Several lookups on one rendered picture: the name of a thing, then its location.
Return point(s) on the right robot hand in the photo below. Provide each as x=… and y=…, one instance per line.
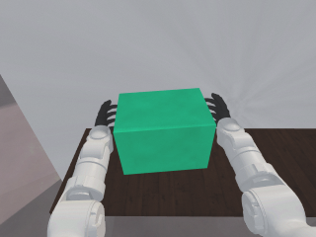
x=220, y=108

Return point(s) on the left robot upper arm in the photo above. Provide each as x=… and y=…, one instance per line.
x=78, y=218

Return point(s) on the table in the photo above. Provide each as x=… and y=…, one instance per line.
x=211, y=191

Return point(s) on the right robot forearm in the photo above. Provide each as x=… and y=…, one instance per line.
x=251, y=169

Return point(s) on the left robot hand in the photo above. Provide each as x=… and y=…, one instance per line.
x=103, y=115

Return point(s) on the right robot upper arm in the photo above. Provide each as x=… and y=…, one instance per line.
x=274, y=211

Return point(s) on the carton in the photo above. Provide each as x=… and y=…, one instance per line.
x=163, y=131

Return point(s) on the left robot forearm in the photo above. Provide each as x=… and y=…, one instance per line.
x=88, y=179

